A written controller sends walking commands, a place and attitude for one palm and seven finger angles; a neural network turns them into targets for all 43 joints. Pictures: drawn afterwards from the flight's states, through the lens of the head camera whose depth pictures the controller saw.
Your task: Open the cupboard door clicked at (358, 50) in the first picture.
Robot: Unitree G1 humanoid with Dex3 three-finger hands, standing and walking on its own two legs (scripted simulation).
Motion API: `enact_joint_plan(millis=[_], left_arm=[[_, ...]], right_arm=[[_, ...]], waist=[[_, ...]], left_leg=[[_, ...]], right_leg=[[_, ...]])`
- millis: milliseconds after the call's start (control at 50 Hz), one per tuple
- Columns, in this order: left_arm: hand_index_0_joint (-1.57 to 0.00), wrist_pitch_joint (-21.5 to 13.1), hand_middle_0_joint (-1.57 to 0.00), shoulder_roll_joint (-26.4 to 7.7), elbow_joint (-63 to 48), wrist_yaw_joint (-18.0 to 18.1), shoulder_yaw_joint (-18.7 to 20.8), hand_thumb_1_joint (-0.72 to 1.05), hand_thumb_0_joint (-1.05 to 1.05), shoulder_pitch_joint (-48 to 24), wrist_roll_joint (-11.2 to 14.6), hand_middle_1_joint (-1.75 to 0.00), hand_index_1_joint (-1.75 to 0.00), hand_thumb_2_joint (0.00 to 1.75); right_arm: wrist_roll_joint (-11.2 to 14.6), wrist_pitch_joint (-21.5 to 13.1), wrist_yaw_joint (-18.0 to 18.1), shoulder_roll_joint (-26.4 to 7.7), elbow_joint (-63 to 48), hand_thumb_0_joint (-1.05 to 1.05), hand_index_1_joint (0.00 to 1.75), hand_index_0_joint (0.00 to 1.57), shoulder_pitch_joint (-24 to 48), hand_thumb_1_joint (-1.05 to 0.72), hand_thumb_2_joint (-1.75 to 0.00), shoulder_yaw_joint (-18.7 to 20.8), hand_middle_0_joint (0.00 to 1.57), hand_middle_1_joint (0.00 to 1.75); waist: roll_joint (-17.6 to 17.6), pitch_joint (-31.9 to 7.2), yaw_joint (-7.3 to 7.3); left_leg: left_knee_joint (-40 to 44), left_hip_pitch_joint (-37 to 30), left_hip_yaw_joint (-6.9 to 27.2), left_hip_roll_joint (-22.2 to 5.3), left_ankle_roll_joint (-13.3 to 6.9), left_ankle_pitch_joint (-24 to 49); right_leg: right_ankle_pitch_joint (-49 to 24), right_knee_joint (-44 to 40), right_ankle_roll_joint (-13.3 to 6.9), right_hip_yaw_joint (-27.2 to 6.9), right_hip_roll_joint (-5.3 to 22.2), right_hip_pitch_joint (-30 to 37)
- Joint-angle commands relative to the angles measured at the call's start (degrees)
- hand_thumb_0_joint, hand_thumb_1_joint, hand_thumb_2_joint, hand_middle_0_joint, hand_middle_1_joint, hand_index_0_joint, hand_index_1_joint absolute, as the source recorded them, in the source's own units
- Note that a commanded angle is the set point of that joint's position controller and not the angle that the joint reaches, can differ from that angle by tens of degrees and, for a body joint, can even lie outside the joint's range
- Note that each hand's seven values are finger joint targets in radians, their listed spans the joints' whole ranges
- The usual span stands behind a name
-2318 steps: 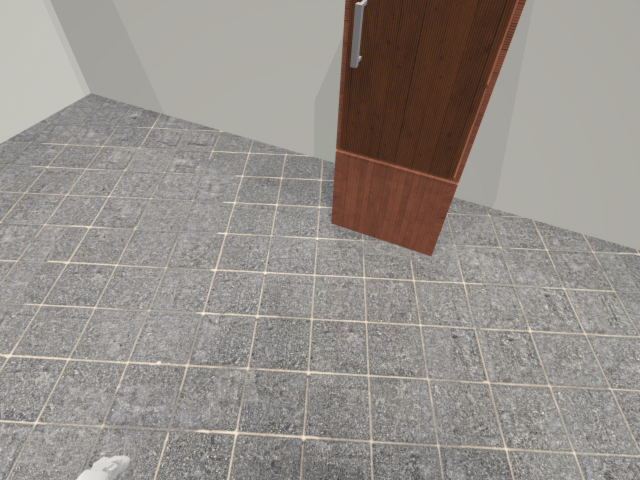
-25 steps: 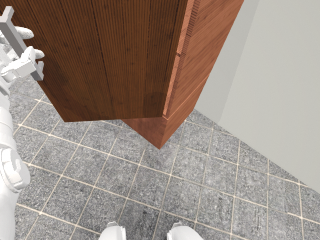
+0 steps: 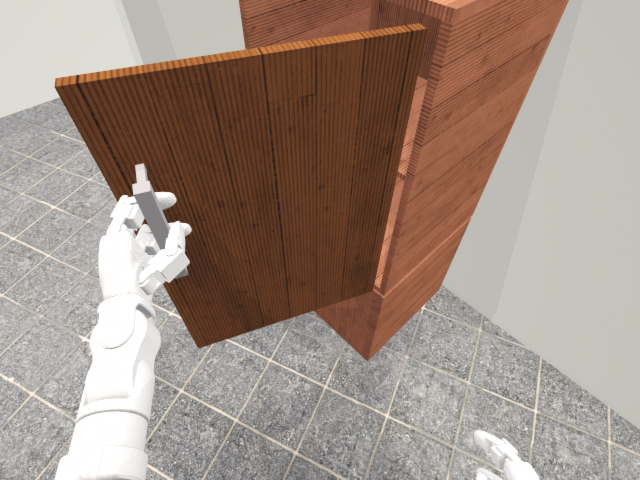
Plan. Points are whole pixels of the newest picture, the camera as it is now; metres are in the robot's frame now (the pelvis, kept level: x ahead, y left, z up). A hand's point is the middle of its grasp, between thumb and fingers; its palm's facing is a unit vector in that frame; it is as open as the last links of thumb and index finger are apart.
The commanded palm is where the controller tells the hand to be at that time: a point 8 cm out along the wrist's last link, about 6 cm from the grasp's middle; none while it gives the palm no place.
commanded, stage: pull the door open along its arc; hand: left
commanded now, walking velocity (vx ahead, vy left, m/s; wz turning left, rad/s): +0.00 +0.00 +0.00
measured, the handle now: (162, 224) +0.42 +0.22 +0.09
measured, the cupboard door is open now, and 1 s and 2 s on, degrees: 67 88 89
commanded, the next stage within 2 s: open thumb and fingers to let go in 0.28 s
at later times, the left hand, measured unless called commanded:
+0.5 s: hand (244, 327) +0.27 +0.09 +0.09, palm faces +0.42 -0.91 -0.03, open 6.1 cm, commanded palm +0.23 +0.14 +0.09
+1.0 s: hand (239, 329) +0.27 +0.10 +0.09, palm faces +0.37 -0.93 +0.02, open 13.7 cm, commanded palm +0.23 +0.15 +0.09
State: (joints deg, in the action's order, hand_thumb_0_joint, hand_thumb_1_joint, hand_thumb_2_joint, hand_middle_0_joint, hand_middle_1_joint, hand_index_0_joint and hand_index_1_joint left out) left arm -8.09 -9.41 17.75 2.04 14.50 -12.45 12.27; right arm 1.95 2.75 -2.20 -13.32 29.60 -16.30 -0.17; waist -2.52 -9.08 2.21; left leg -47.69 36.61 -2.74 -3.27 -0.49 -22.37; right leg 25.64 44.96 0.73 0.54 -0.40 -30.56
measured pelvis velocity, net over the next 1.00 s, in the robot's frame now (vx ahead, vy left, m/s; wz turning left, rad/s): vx -0.01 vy -0.04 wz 0.06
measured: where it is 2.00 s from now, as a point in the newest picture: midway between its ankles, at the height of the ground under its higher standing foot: outside the picture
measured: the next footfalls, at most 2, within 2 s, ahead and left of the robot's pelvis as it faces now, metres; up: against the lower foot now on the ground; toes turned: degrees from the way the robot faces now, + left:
none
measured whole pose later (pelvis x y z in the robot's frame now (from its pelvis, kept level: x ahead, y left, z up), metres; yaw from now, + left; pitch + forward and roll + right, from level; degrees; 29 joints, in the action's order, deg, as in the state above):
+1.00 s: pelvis -0.01 -0.04 +0.01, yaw +3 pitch +4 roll +1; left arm -11.3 -0.1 5.0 19.0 -2.7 6.0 3.8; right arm -1.8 2.4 1.9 -12.0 34.5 -11.2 -0.3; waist -2.2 -4.6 -0.2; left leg -42.4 27.1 0.3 -2.4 2.4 -18.9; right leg 25.9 44.1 -2.2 3.6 -0.1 -21.9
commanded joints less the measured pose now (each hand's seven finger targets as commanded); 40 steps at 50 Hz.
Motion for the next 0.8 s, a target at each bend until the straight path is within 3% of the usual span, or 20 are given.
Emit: enact_joint_plan(millis=[0,20,100,120,200,220,240,260,320,340,360,380,420,500,580,620,660,680,760,780], left_arm=[[-0.4,-0.1,-0.4,-4.5,-18.4,10.9,-0.4,0.9,0.0,2.3,-5.0,-1.35,-1.35,0.9],[-0.4,0.2,-0.4,-4.1,-19.6,12.4,-1.5,0.9,0.0,3.6,-6.0,-1.35,-1.35,0.9],[-0.4,1.4,-0.4,2.2,-27.7,16.3,-7.6,0.9,0.0,11.0,-7.9,-1.35,-1.35,0.9],[-0.4,1.9,-0.4,1.2,-28.5,17.6,-6.3,0.9,0.0,14.6,-8.0,-1.35,-1.35,0.9],[-0.4,2.7,-0.4,3.3,-34.0,18.8,-9.3,0.9,0.0,23.3,-9.1,-1.35,-1.35,0.9],[-0.4,2.8,-0.4,3.2,-33.8,19.1,-10.2,0.9,0.0,22.6,-9.8,-1.35,-1.35,0.9],[-0.4,2.5,-0.4,4.0,-35.1,19.4,-11.6,0.9,0.0,19.4,-10.2,-1.35,-1.35,0.9],[-0.4,2.4,-0.4,6.1,-34.8,19.7,-13.7,0.9,0.0,18.4,-10.5,-1.35,-1.35,0.9],[-0.4,1.3,-0.4,7.4,-33.2,21.0,-16.2,0.9,0.0,13.4,-11.9,-1.35,-1.35,0.9],[-0.4,1.1,-0.4,9.6,-32.7,21.3,-18.6,0.9,0.0,12.0,-12.3,-1.35,-1.35,0.9],[-0.4,0.5,-0.4,9.0,-31.5,21.7,-18.9,0.9,0.0,6.1,-12.8,-1.35,-1.35,0.9],[-0.4,-0.1,-0.4,7.6,-29.7,21.8,-17.1,0.83,0.0,6.0,-13.2,-1.34,-1.34,0.87],[-0.38,-1.1,-0.38,6.6,-28.3,21.2,-16.9,0.69,0.0,5.8,-13.6,-1.33,-1.33,0.81],[-0.36,-3.3,-0.36,6.2,-29.1,18.6,-14.9,0.41,0.0,5.3,-10.3,-1.3,-1.3,0.69],[-0.35,-5.8,-0.35,5.2,-27.9,17.5,-13.0,0.13,0.0,5.3,-7.9,-1.27,-1.27,0.57],[-0.33,-6.8,-0.33,4.0,-26.7,17.1,-12.1,-0.01,0.0,5.0,-8.0,-1.25,-1.25,0.51],[-0.32,-7.7,-0.32,4.6,-27.6,16.9,-12.6,-0.15,0.0,5.2,-8.0,-1.24,-1.24,0.45],[-0.32,-7.8,-0.32,3.7,-26.6,16.9,-11.4,-0.22,0.0,6.7,-7.9,-1.23,-1.23,0.42],[-0.3,-8.2,-0.3,4.3,-26.8,16.8,-12.6,-0.5,0.0,5.2,-8.2,-1.2,-1.2,0.3],[-0.3,-8.2,-0.3,3.7,-26.1,16.9,-11.7,-0.5,0.0,6.6,-8.2,-1.2,-1.2,0.3]], right_arm=[[-1.0,-1.7,0.1,-6.7,-8.1,0.0,0.3,0.2,2.9,-0.9,-0.9,2.6,0.2,0.3],[-1.3,-1.4,0.3,-6.7,-8.1,0.0,0.3,0.2,3.4,-0.9,-0.9,2.6,0.2,0.3],[-1.9,-0.5,1.0,-5.1,-9.3,0.0,0.3,0.2,7.5,-0.9,-0.9,1.8,0.2,0.3],[-2.1,-0.1,1.3,-5.1,-9.4,0.0,0.3,0.2,8.0,-0.9,-0.9,1.6,0.2,0.3],[-2.7,1.0,2.1,-3.9,-10.1,0.0,0.3,0.2,10.4,-0.9,-0.9,0.9,0.2,0.3],[-3.0,1.3,2.4,-4.0,-9.8,0.0,0.3,0.2,10.5,-0.9,-0.9,0.7,0.2,0.3],[-3.2,1.4,2.5,-3.8,-9.7,0.0,0.3,0.2,11.3,-0.9,-0.9,0.6,0.2,0.3],[-3.5,1.2,2.6,-3.5,-9.7,0.0,0.3,0.2,11.5,-0.9,-0.9,0.4,0.2,0.3],[-4.1,0.9,3.0,-3.3,-8.5,0.0,0.3,0.2,11.7,-0.9,-0.9,0.3,0.2,0.3],[-4.3,0.6,2.9,-3.2,-8.5,0.0,0.3,0.2,12.2,-0.9,-0.9,0.3,0.2,0.3],[-4.4,0.4,3.2,-3.4,-7.6,0.0,0.3,0.2,12.0,-0.9,-0.9,0.2,0.2,0.3],[-4.6,0.3,3.5,-3.4,-7.0,0.0,0.3,0.2,11.8,-0.9,-0.9,0.5,0.2,0.3],[-4.7,0.3,3.9,-3.5,-6.3,0.0,0.3,0.2,11.3,-0.9,-0.9,0.7,0.2,0.3],[-4.4,-0.3,4.7,-3.1,-5.8,0.0,0.3,0.2,11.3,-0.9,-0.9,0.9,0.2,0.3],[-4.1,-1.5,5.1,-3.2,-4.7,0.0,0.3,0.2,11.4,-0.9,-0.9,1.0,0.2,0.3],[-4.1,-2.0,5.1,-3.5,-4.1,0.0,0.3,0.2,11.0,-0.9,-0.9,1.2,0.2,0.3],[-4.1,-2.6,5.0,-3.3,-4.2,0.0,0.3,0.2,11.3,-0.9,-0.9,1.3,0.2,0.3],[-4.0,-2.7,4.9,-3.4,-4.1,0.0,0.3,0.2,10.8,-0.9,-0.9,1.3,0.2,0.3],[-3.9,-3.2,4.8,-3.5,-4.0,0.0,0.3,0.2,11.1,-0.9,-0.9,1.3,0.2,0.3],[-4.0,-3.3,4.8,-3.6,-4.0,0.0,0.3,0.2,10.9,-0.9,-0.9,1.4,0.2,0.3]], waist=[[2.0,-11.9,-3.44],[4.3,-11.1,-3.06],[3.2,-8.6,-3.43],[4.4,-7.4,-4.08],[4.0,-3.2,-4.11],[5.3,-1.5,-3.34],[3.6,-0.7,-2.76],[4.1,0.4,-2.33],[5.2,2.2,-1.17],[4.3,1.3,-1.26],[5.5,1.4,0.05],[5.8,-0.1,-0.83],[6.5,-1.7,-1.16],[6.1,-7.3,-2.56],[7.1,-6.2,-2.57],[8.8,-5.8,-2.41],[6.9,-6.1,-2.66],[7.5,-6.1,-2.95],[6.7,-5.2,-2.63],[7.6,-5.3,-2.98]], left_leg=[[6.1,-15.5,1.9,2.0,0.1,24.3],[6.4,-15.2,1.9,2.0,-0.1,22.5],[8.1,-16.5,1.4,2.4,0.0,18.7],[8.3,-15.9,1.5,2.4,0.0,17.6],[9.4,-15.9,0.8,2.9,0.1,15.6],[9.2,-15.6,0.9,2.9,-0.1,14.8],[9.2,-15.6,1.0,3.0,-0.1,14.1],[9.1,-15.7,1.2,3.1,-0.1,13.1],[8.0,-15.7,1.9,3.3,-0.3,11.1],[7.7,-15.7,2.0,3.5,-0.3,10.6],[7.1,-15.5,2.5,3.5,-0.5,9.9],[6.8,-15.2,2.6,3.6,-0.4,9.5],[6.6,-15.1,2.4,3.9,-0.6,9.8],[6.8,-15.5,2.1,4.2,-0.4,12.3],[6.8,-15.0,2.2,4.1,-0.3,12.6],[6.6,-14.6,2.4,4.1,-0.4,12.8],[6.8,-14.9,2.1,4.2,-0.4,13.1],[7.0,-14.7,2.1,4.1,-0.4,12.9],[7.1,-15.2,1.9,4.2,-0.5,12.7],[7.3,-14.9,2.0,4.1,-0.5,12.4]], right_leg=[[-26.6,-3.3,-1.5,4.4,-2.4,6.5],[-26.1,-4.1,-1.5,4.3,-2.2,7.5],[-24.4,-5.9,-1.8,3.8,-1.5,9.1],[-23.9,-7.0,-1.7,3.5,-1.4,10.2],[-23.9,-9.0,-1.6,2.7,-0.6,11.3],[-23.7,-9.8,-1.4,2.2,-0.4,11.0],[-23.0,-9.8,-1.4,1.9,-0.1,10.1],[-21.9,-10.0,-1.2,1.9,0.0,9.3],[-19.0,-11.3,-1.0,0.7,0.7,7.2],[-18.2,-11.0,-0.9,0.5,1.0,6.7],[-17.6,-11.0,-0.7,0.2,1.3,5.2],[-17.2,-10.9,-0.7,-0.4,1.5,5.7],[-18.2,-11.4,-0.4,-1.6,2.1,6.9],[-26.6,-10.2,0.3,-2.3,2.8,11.6],[-29.3,-10.3,1.0,-2.8,3.0,12.2],[-30.3,-10.5,1.3,-3.2,3.2,12.3],[-30.7,-10.0,1.2,-3.1,3.3,12.0],[-30.4,-10.0,1.1,-2.9,3.2,12.1],[-28.2,-10.3,0.9,-2.7,3.0,10.9],[-27.3,-10.3,0.8,-2.5,2.8,11.1]])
